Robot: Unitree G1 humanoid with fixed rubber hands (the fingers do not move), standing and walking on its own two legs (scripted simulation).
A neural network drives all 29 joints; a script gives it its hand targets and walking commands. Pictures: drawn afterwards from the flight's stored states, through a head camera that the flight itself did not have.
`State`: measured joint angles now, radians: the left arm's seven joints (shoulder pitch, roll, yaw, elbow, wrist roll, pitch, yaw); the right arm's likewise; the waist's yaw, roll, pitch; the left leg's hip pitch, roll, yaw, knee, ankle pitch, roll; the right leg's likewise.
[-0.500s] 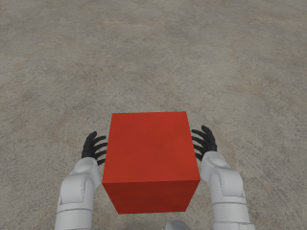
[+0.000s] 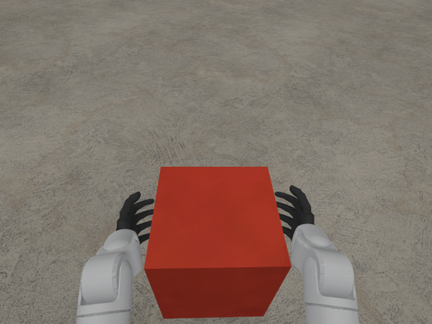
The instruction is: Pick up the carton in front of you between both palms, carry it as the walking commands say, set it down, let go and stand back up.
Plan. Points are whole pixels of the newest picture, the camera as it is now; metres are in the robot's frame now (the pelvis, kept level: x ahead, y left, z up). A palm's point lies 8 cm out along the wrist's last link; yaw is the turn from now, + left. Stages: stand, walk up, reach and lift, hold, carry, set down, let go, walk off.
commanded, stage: carry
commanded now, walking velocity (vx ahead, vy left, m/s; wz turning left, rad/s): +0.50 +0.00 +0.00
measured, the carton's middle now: (214, 244) +0.30 +0.01 -0.02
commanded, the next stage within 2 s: none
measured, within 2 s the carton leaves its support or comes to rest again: neither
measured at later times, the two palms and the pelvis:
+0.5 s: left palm (170, 140) +0.52 +0.12 +0.06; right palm (295, 142) +0.53 -0.18 +0.07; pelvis +0.30 -0.02 -0.03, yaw -1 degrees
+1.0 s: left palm (172, 79) +0.82 +0.15 +0.06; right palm (268, 83) +0.80 -0.15 +0.07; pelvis +0.58 +0.02 -0.01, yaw -5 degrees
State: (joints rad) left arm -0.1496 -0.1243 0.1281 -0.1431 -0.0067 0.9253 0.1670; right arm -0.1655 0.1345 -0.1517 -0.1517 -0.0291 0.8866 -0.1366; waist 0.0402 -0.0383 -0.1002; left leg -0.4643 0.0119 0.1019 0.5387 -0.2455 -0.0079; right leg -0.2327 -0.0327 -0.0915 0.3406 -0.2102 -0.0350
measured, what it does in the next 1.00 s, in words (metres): walks ahead: left foot, then right foot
